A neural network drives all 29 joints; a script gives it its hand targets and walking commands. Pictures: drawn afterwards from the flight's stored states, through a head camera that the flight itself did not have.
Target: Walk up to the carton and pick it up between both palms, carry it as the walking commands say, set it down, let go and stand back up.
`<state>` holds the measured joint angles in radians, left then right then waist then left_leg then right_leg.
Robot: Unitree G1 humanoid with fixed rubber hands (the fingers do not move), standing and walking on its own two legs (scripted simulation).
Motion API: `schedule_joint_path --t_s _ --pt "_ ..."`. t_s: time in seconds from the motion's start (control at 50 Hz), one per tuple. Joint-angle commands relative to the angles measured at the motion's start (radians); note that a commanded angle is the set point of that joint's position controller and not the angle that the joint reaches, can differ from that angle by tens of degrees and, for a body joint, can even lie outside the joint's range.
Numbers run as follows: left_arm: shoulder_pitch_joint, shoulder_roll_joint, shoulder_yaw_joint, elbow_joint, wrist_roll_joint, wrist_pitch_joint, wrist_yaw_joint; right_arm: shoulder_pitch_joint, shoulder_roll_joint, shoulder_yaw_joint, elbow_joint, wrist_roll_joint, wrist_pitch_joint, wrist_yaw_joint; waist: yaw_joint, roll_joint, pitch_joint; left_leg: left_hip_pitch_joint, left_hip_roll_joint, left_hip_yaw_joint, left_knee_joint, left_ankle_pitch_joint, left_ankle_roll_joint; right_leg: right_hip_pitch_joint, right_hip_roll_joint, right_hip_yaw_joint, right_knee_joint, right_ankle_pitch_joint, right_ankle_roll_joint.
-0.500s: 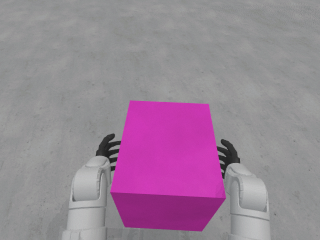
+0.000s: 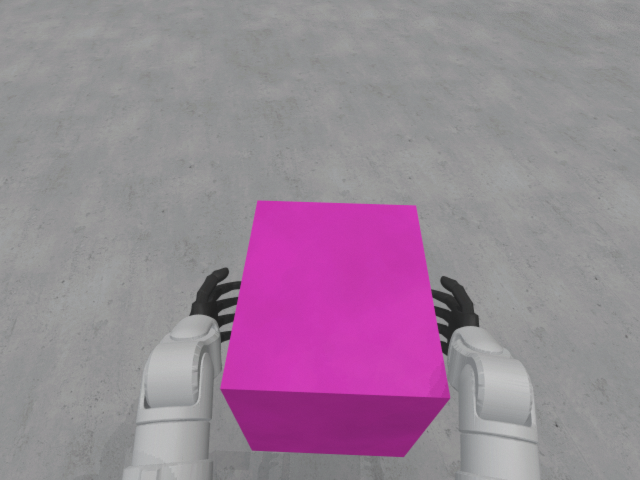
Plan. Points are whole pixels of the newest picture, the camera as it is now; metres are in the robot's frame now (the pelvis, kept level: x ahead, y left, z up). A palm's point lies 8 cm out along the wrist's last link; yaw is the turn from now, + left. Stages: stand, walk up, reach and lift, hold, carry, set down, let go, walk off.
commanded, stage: carry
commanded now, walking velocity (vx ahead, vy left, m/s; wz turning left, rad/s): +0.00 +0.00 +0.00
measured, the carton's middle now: (331, 331) +0.31 +0.00 -0.01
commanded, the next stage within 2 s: hold in 0.04 s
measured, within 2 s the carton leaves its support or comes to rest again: neither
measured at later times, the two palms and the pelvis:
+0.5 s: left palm (233, 321) +0.28 +0.12 +0.07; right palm (486, 324) +0.29 -0.19 +0.06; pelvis -0.01 -0.05 +0.02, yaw +13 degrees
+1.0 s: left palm (227, 325) +0.29 +0.13 +0.03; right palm (465, 321) +0.31 -0.18 +0.03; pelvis +0.00 -0.03 +0.02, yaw +12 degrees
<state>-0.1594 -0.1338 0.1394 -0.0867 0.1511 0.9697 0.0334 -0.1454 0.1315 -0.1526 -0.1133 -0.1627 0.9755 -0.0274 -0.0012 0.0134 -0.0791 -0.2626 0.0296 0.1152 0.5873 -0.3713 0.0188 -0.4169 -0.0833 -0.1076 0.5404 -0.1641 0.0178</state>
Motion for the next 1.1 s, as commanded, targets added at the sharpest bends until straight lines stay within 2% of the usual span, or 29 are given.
schedule_joint_path --t_s 0.0,0.02,0.04,0.06,0.14,0.16,0.24,0.3,0.36,0.38,0.44,0.46,0.48,0.5,0.52,0.56,0.58,0.62,0.66,0.72,0.74,0.78,0.84,0.86,0.88,0.92,0.98,1.04,1.08 --pt "-0.432 -0.774 -0.552 -0.06 -0.263 -0.032 -0.172 -0.514 0.742 0.608 -0.065 0.292 -0.036 0.187 -0.001 -0.037 -0.251 -0.034 0.08 -0.064 -0.132 0.097 0.0 0.191 -0.054 0.057 -0.049 0.14 -0.023" --pt "-0.369 -0.733 -0.504 0.02 -0.216 -0.043 -0.171 -0.472 0.724 0.555 0.001 0.26 -0.048 0.185 -0.005 -0.033 -0.234 -0.044 0.092 -0.074 -0.137 0.114 0.003 0.188 -0.059 0.059 -0.044 0.126 -0.017" --pt "-0.293 -0.663 -0.316 0.375 -0.063 -0.1 -0.171 -0.284 0.634 0.366 0.339 0.095 -0.1 0.186 -0.002 0.093 0.127 -0.057 -0.082 -0.178 -0.234 0.185 0.018 0.418 0.185 0.132 -0.066 0.076 -0.029" --pt "-0.233 -0.708 -0.382 0.233 -0.053 -0.175 -0.17 -0.237 0.665 0.425 0.213 0.111 -0.173 0.183 0.016 0.075 0.051 -0.047 -0.09 -0.191 -0.207 0.402 -0.002 0.506 0.18 0.161 -0.077 0.246 -0.069" --pt "-0.442 -0.908 -0.642 0.05 -0.205 -0.314 -0.204 -0.441 0.744 0.61 -0.088 0.19 -0.294 0.22 -0.075 0.059 -0.312 0.229 -0.065 -0.267 -0.149 0.803 -0.03 0.469 0.206 0.125 -0.089 0.457 -0.023" --pt "-0.472 -0.944 -0.673 0.029 -0.229 -0.336 -0.209 -0.518 0.784 0.652 -0.149 0.213 -0.307 0.236 -0.08 -0.014 -0.376 0.279 -0.062 -0.269 -0.15 0.812 -0.025 0.457 0.223 0.116 -0.102 0.435 -0.013" --pt "-0.586 -0.975 -0.716 0.077 -0.248 -0.372 -0.237 -0.567 0.741 0.631 -0.156 0.222 -0.337 0.234 -0.166 0.038 -0.429 0.235 -0.084 -0.244 -0.174 0.553 -0.026 0.475 0.221 0.104 -0.128 0.294 0.002" --pt "-0.549 -0.882 -0.641 0.203 -0.196 -0.351 -0.248 -0.501 0.706 0.579 0.007 0.187 -0.295 0.22 -0.161 0.051 -0.213 0.101 -0.11 -0.225 -0.234 0.284 -0.02 0.505 0.21 0.094 -0.163 0.186 0.008" --pt "-0.537 -0.835 -0.529 0.308 -0.113 -0.339 -0.264 -0.477 0.751 0.52 0.157 0.145 -0.249 0.231 -0.118 0.017 -0.086 0.066 -0.128 -0.215 -0.285 0.18 -0.003 0.519 0.199 0.086 -0.219 0.111 0.016" --pt "-0.49 -0.815 -0.46 0.382 -0.064 -0.324 -0.266 -0.504 0.784 0.513 0.193 0.146 -0.234 0.239 -0.059 0.031 -0.034 0.02 -0.137 -0.206 -0.308 0.127 0.009 0.532 0.186 0.095 -0.233 0.081 0.023" --pt "-0.534 -0.765 -0.364 0.471 -0.021 -0.314 -0.301 -0.587 0.825 0.46 0.256 0.122 -0.205 0.246 -0.072 -0.051 0.032 0.004 -0.153 -0.185 -0.33 0.033 0.028 0.556 0.178 0.095 -0.285 -0.023 0.041" --pt "-0.534 -0.771 -0.345 0.511 -0.015 -0.323 -0.31 -0.657 0.875 0.489 0.263 0.15 -0.204 0.243 -0.036 -0.072 0.029 -0.018 -0.155 -0.189 -0.322 0.022 0.041 0.594 0.159 0.127 -0.298 -0.063 0.051" --pt "-0.597 -0.784 -0.352 0.495 -0.019 -0.34 -0.326 -0.631 0.887 0.467 0.301 0.135 -0.202 0.235 -0.069 -0.063 0.02 0.021 -0.166 -0.189 -0.317 0.063 0.047 0.565 0.159 0.125 -0.315 -0.007 0.054" --pt "-0.624 -0.775 -0.37 0.445 -0.047 -0.355 -0.343 -0.664 0.938 0.493 0.247 0.162 -0.205 0.233 -0.042 -0.135 -0.04 0.031 -0.153 -0.2 -0.309 0.079 0.056 0.592 0.158 0.129 -0.309 -0.003 0.065" --pt "-0.673 -0.774 -0.389 0.436 -0.07 -0.365 -0.354 -0.677 0.944 0.486 0.258 0.157 -0.206 0.232 -0.087 -0.158 -0.049 0.058 -0.149 -0.205 -0.306 0.092 0.059 0.568 0.161 0.12 -0.314 0.028 0.065" --pt "-0.791 -0.81 -0.398 0.394 -0.084 -0.379 -0.358 -0.794 0.98 0.511 0.241 0.185 -0.229 0.236 -0.053 -0.084 -0.157 0.024 -0.163 -0.197 -0.284 0.057 0.052 0.629 0.146 0.156 -0.297 -0.03 0.054" --pt "-0.801 -0.811 -0.399 0.415 -0.094 -0.387 -0.36 -0.841 1.021 0.538 0.222 0.209 -0.231 0.229 -0.034 -0.127 -0.139 0.015 -0.15 -0.197 -0.277 0.047 0.057 0.616 0.145 0.168 -0.301 -0.098 0.062" --pt "-0.877 -0.816 -0.414 0.442 -0.112 -0.403 -0.381 -0.818 1.033 0.486 0.311 0.197 -0.23 0.22 -0.073 -0.079 -0.152 0.011 -0.144 -0.21 -0.277 0.039 0.058 0.614 0.144 0.159 -0.297 -0.102 0.051" --pt "-0.896 -0.804 -0.401 0.446 -0.113 -0.412 -0.389 -0.828 1.062 0.478 0.346 0.203 -0.24 0.215 -0.047 -0.083 -0.227 -0.006 -0.148 -0.21 -0.258 0.02 0.046 0.672 0.131 0.207 -0.315 -0.179 0.058" --pt "-0.813 -0.866 -0.383 0.564 -0.108 -0.409 -0.408 -0.713 1.051 0.446 0.351 0.141 -0.256 0.201 -0.139 -0.094 -0.189 0.059 -0.141 -0.19 -0.275 0.012 0.033 0.642 0.14 0.194 -0.326 -0.155 0.043" --pt "-0.774 -0.874 -0.353 0.584 -0.089 -0.403 -0.409 -0.715 0.977 0.388 0.365 0.122 -0.264 0.2 -0.144 -0.008 -0.157 0.011 -0.141 -0.189 -0.303 0.013 0.023 0.637 0.135 0.176 -0.315 -0.093 0.03" --pt "-0.776 -0.822 -0.292 0.646 -0.053 -0.392 -0.406 -0.736 0.947 0.323 0.395 0.079 -0.257 0.193 -0.161 -0.036 -0.114 0.021 -0.134 -0.19 -0.323 -0.019 0.025 0.598 0.147 0.156 -0.314 -0.138 0.037" --pt "-0.77 -0.799 -0.237 0.638 -0.009 -0.408 -0.39 -0.682 0.972 0.287 0.477 0.065 -0.256 0.209 -0.092 -0.073 -0.077 -0.018 -0.136 -0.189 -0.337 0.029 0.028 0.577 0.156 0.133 -0.296 -0.048 0.041" --pt "-0.741 -0.802 -0.238 0.64 -0.01 -0.404 -0.377 -0.664 0.979 0.282 0.471 0.063 -0.255 0.214 -0.107 -0.077 -0.048 -0.015 -0.13 -0.199 -0.349 0.054 0.032 0.584 0.157 0.118 -0.282 0.019 0.045" --pt "-0.749 -0.82 -0.25 0.623 0.006 -0.408 -0.369 -0.676 0.954 0.281 0.464 0.068 -0.267 0.224 -0.105 0.022 -0.071 -0.03 -0.142 -0.184 -0.345 0.06 0.019 0.591 0.153 0.121 -0.267 0.078 0.035" --pt "-0.735 -0.838 -0.226 0.632 0.001 -0.419 -0.354 -0.671 0.939 0.272 0.472 0.046 -0.277 0.241 -0.11 -0.06 -0.046 -0.023 -0.129 -0.198 -0.35 0.061 0.024 0.518 0.17 0.096 -0.242 0.088 0.038" --pt "-0.73 -0.861 -0.248 0.626 0.008 -0.449 -0.34 -0.699 0.934 0.314 0.462 0.069 -0.333 0.259 -0.072 0.001 -0.137 -0.01 -0.146 -0.183 -0.316 0.09 0.007 0.527 0.169 0.104 -0.212 0.117 0.031" --pt "-0.681 -0.88 -0.305 0.582 -0.029 -0.492 -0.327 -0.697 0.94 0.356 0.426 0.093 -0.382 0.275 -0.066 -0.046 -0.238 0.011 -0.139 -0.198 -0.278 0.261 -0.006 0.489 0.188 0.094 -0.162 0.253 0.024" --pt "-0.697 -0.931 -0.384 0.506 -0.052 -0.519 -0.311 -0.656 0.917 0.373 0.394 0.1 -0.435 0.289 -0.103 0.047 -0.375 0.027 -0.136 -0.202 -0.239 0.381 -0.032 0.467 0.194 0.106 -0.118 0.356 0.008"
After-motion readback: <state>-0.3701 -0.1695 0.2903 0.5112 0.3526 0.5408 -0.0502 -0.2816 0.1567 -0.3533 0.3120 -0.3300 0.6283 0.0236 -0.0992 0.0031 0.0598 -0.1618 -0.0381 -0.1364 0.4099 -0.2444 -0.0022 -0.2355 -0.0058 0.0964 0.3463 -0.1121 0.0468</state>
